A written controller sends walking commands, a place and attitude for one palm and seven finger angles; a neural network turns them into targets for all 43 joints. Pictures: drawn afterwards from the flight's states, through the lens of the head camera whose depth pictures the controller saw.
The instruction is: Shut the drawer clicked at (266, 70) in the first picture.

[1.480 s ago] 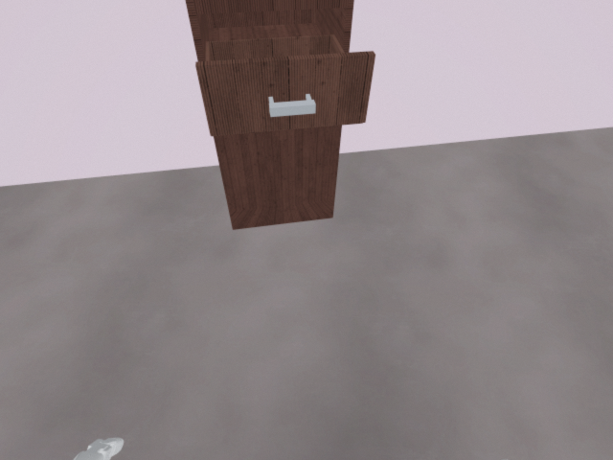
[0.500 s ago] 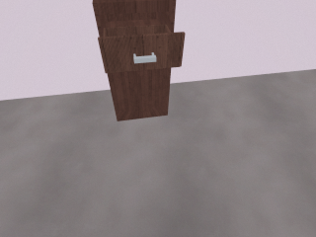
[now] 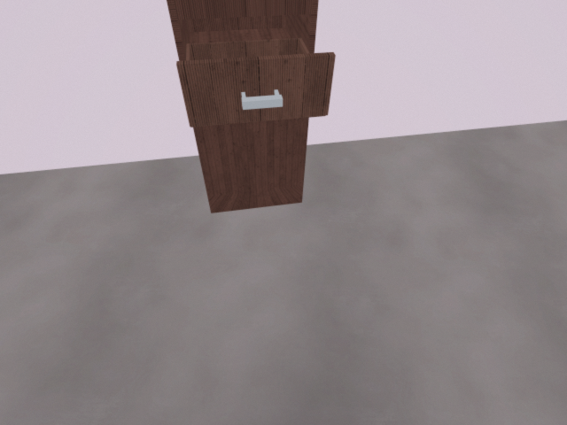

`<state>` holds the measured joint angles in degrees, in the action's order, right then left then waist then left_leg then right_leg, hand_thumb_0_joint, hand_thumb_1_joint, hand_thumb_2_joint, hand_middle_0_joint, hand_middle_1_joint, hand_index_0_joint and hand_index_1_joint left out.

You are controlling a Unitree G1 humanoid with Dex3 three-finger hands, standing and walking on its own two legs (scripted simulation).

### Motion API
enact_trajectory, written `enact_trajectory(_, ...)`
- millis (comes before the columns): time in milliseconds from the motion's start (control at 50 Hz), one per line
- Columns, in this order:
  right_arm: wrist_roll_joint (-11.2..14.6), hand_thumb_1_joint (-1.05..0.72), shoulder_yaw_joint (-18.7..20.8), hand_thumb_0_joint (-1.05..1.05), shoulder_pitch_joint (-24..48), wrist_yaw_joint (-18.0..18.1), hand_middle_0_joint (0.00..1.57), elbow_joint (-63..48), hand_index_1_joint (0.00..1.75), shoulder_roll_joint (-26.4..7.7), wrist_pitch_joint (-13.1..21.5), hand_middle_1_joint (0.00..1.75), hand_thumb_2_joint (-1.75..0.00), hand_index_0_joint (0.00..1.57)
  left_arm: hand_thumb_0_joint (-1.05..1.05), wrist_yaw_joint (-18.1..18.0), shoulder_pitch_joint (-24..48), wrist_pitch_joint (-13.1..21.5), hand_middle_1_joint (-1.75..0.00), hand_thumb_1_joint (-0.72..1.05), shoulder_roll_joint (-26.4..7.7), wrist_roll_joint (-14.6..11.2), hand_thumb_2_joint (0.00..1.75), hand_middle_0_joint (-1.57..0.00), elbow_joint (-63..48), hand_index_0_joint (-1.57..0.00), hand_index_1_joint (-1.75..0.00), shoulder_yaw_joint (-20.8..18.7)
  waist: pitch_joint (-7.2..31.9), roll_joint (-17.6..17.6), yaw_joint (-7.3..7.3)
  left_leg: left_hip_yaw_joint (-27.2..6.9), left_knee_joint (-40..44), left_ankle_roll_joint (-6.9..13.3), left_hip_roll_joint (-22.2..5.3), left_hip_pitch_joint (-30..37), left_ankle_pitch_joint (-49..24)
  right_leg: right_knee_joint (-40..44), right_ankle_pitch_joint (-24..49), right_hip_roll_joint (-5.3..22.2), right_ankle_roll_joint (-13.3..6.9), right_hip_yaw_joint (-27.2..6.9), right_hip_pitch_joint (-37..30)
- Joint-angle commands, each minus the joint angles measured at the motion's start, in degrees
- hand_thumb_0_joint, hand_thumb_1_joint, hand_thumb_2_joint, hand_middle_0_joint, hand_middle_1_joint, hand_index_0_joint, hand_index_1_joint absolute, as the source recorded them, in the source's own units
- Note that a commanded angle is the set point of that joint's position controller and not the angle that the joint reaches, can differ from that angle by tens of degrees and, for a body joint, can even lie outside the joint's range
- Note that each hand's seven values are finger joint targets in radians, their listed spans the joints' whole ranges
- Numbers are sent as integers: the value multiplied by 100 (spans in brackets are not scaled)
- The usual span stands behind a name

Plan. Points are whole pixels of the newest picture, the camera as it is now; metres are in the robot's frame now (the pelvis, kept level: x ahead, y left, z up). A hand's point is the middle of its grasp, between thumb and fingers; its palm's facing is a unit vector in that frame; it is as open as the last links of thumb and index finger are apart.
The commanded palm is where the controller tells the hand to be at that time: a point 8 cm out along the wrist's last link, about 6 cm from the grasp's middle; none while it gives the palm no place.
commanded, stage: walk to a spot facing it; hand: left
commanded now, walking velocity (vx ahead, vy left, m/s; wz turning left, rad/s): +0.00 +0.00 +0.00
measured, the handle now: (261, 98) +0.89 +0.11 +0.00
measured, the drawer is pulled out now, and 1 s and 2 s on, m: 0.30 0.30 0.30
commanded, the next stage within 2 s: none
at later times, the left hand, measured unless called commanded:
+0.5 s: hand out of the picture +0.07 +0.17 -0.18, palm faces -0.13 -0.96 -0.27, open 7.4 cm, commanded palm none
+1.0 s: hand (205, 415) +0.18 +0.14 -0.18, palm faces -0.27 -0.94 -0.21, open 7.4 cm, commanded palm none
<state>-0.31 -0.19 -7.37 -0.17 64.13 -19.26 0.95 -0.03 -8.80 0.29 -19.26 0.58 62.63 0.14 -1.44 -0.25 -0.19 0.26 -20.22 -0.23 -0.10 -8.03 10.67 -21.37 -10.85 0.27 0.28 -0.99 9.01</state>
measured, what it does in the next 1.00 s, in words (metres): walks ahead, turning right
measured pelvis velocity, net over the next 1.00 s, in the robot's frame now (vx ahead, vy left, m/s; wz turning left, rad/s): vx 0.20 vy -0.05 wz -0.43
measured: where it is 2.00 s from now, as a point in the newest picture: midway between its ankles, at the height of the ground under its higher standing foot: (324, 373)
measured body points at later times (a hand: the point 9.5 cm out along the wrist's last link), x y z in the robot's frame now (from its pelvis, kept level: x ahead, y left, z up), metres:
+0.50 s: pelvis +0.02 -0.04 -0.03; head +0.02 -0.06 +0.42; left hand +0.08 +0.22 -0.16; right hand +0.02 -0.30 -0.19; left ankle +0.00 +0.12 -0.73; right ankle +0.00 -0.11 -0.75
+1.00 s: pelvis +0.20 -0.05 -0.02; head +0.22 -0.05 +0.43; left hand +0.19 +0.19 -0.17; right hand +0.27 -0.31 -0.14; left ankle +0.35 +0.01 -0.73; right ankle +0.00 -0.11 -0.75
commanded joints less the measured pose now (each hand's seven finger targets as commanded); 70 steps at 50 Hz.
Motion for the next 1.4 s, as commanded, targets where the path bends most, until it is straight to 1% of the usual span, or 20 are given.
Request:
enact_trajectory(0, -10, -90, 220, 0, 261, 97, 20, -379, 30, -1164, 119, 30, -90, 20, 0, -58, 269, 148, -30, 90, -1180, 15, 90, -20, -379, -20, -30, -221, 318, -20, 23, -602, 316, 175, -676, 107, -560, 363, 504, 625, -179, -566, 2)
enact_trajectory(200, -36, -90, 271, 0, -243, 206, 20, -609, 30, -590, -76, 30, -90, 20, 0, -65, -158, -164, -30, 90, -576, 32, 90, -20, -607, -20, -30, -245, 239, 142, -26, -140, -242, 111, -931, 272, -792, -556, 1297, 387, -123, -713, 709)
enact_trajectory(320, -80, -90, 511, 0, -159, 122, 20, -999, 30, -934, -46, 30, -90, 20, 0, 149, -303, -249, -30, 90, -255, 86, 90, -20, -1031, -20, -30, -387, -274, 1157, 25, -1061, 948, 942, -2174, -336, 2304, -2722, -1742, 27, 9, 99, 1564)
enact_trajectory(380, -121, -90, 541, 0, 8, 101, 20, -1075, 30, -805, 0, 30, -90, 20, 0, 233, -670, -166, -30, 90, -10, 95, 90, -20, -1064, -20, -30, -436, -434, 888, 273, -309, 369, 701, -1969, -779, 2010, -2102, -1504, 205, -36, 303, 915)
enact_trajectory(420, -109, -90, 497, 0, 41, 67, 20, -1115, 30, -554, -30, 30, -90, 20, 0, 198, -1696, -55, -30, 90, -40, 109, 90, -20, -749, -20, -30, -487, -244, -54, 701, 418, -1456, 276, -1360, -1600, 2243, -797, -1066, 22, -123, 342, -423)
enact_trajectory(440, -49, -90, 391, 0, 1, 30, 20, -1325, 30, -14, -37, 30, -90, 20, 0, 99, -2214, 77, -30, 90, -669, 168, 90, -20, -636, -20, -30, -607, -307, -2129, 835, 1081, -3683, -126, -496, -3024, 2673, 686, -2048, 1346, -559, -2151, -963)
enact_trajectory(460, -103, -90, 355, 0, 454, 0, 20, -1645, 30, 4, 32, 30, -90, 20, 0, -12, -2517, 112, -30, 90, -918, 62, 90, -20, -660, -20, -30, -626, -536, -2175, 894, 459, -4674, -150, -227, -3732, 2530, 1405, -1572, 2101, -982, -3940, -693)
enact_trajectory(480, -101, -90, 413, 0, 455, -17, 20, -1630, 30, -169, 64, 30, -90, 20, 0, -64, -2291, 160, -30, 90, -758, 30, 90, -20, -729, -20, -30, -622, -509, -1355, 687, -47, -4834, -73, -493, -3658, 1766, 1352, -1532, 2024, -1142, -3546, -662)
enact_trajectory(560, -120, -90, 450, 0, 151, -61, 20, -1348, 30, 52, 93, 30, -90, 20, 0, -31, -1691, 327, -30, 90, -152, 35, 90, -20, -846, -20, -30, -472, -471, -166, 199, 2, -4725, -239, -717, -3146, 435, 1039, -185, 1401, -1093, -2228, -171)
enact_trajectory(660, -104, -90, 456, 0, 69, -67, 20, -1349, 30, 300, 52, 30, -90, 20, 0, -49, -2179, 422, -30, 90, 49, 29, 90, -20, -606, -20, -30, -455, -195, -453, 192, 98, -4485, -382, -650, -3410, -110, 871, 1180, 1024, -948, -1554, -699)
enact_trajectory(860, -60, -90, 388, 0, 1175, -120, 20, -1870, 30, 542, 173, 30, -90, 20, 0, -218, -2552, 426, -30, 90, 190, 123, 90, -20, -354, -20, -30, -444, -502, -649, 506, 287, -2966, -242, -493, -3480, 171, 587, 2575, 1075, -1127, -1824, -1317)
enact_trajectory(940, -23, -90, 431, 0, 138, -27, 20, -1652, 30, 430, 282, 30, -90, 20, 0, -218, -1992, 414, -30, 90, -31, 103, 90, -20, -507, -20, -30, -540, -131, -829, -43, 533, -1487, 26, -11, -1091, 188, -473, 3994, 798, -877, -1518, -521)
enact_trajectory(960, -41, -90, 480, 0, -802, 51, 20, -1371, 30, 270, 309, 30, -90, 20, 0, -202, -1876, 424, -30, 90, -63, 64, 90, -20, -551, -20, -30, -577, 265, -650, -435, 450, -1029, 102, 44, 190, -257, -1416, 3852, 514, -717, -1386, 6)
enact_trajectory(980, -93, -90, 594, 0, -1783, 138, 20, -1108, 30, -218, 332, 30, -90, 20, 0, -155, -1927, 437, -30, 90, 147, -3, 90, -20, -602, -20, -30, -603, 1008, -117, -755, -290, -952, 255, -788, 1705, -445, -2736, 2415, 137, -571, -1123, 777)
enact_trajectory(1000, -132, -90, 720, 0, -2305, 152, 20, -990, 30, -866, 337, 30, -90, 20, 0, -64, -2230, 389, -30, 90, 544, -80, 90, -20, -682, -20, -30, -579, 1506, 1782, -659, -2598, -436, 803, -2635, 2520, -482, -4710, -1839, -621, -275, -376, 2082)
enact_trajectory(1020, -77, -90, 630, 0, -2050, 145, 20, -1097, 30, -711, 283, 30, -90, 20, 0, -59, -2075, 368, -30, 90, 443, -48, 90, -20, -751, -20, -30, -581, 1210, 1362, -482, -3441, 428, 1066, -3007, 1719, 316, -5621, -2064, -408, -325, -583, 2440)
enact_trajectory(1040, -77, -90, 565, 0, -1475, 138, 20, -1222, 30, -353, 278, 30, -90, 20, 0, -28, -1834, 325, -30, 90, 402, 2, 90, -20, -790, -20, -30, -586, 364, 708, -260, -2870, 738, 1122, -2805, 810, 1204, -5847, -1603, -50, -321, -471, 2644)
enact_trajectory(1080, -85, -90, 377, 0, -845, 148, 20, -1315, 30, 323, 370, 30, -90, 20, 0, 100, -1508, 196, -30, 90, 532, 106, 90, -20, -795, -20, -30, -618, -399, 734, 86, -1621, 952, 750, -2234, -602, 1089, -5839, -747, 333, -252, -307, 2522)
enact_trajectory(1160, -58, -90, 305, 0, -900, 179, 20, -1180, 30, 532, 475, 30, -90, 20, 0, 186, -1571, -98, -30, 90, 743, 118, 90, -20, -832, -20, -30, -590, -289, 672, 354, 94, 784, 708, -1813, -870, -914, -5310, -260, 476, -72, -80, 2372)
enact_trajectory(1380, -100, -90, 383, 0, -1602, 199, 20, -932, 30, 134, 289, 30, -90, 20, 0, 231, 93, -256, -30, 90, 722, 88, 90, -20, -1415, -20, -30, -489, -280, 564, -87, 1225, 150, 778, -1865, 470, -3158, -3106, 151, 455, 149, 584, 2809)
